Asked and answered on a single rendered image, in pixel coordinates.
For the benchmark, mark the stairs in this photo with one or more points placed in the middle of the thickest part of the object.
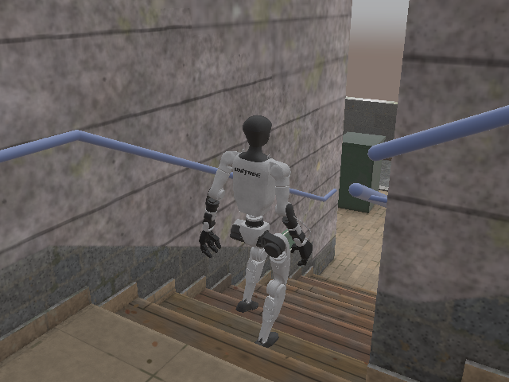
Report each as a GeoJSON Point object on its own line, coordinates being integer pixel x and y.
{"type": "Point", "coordinates": [324, 328]}

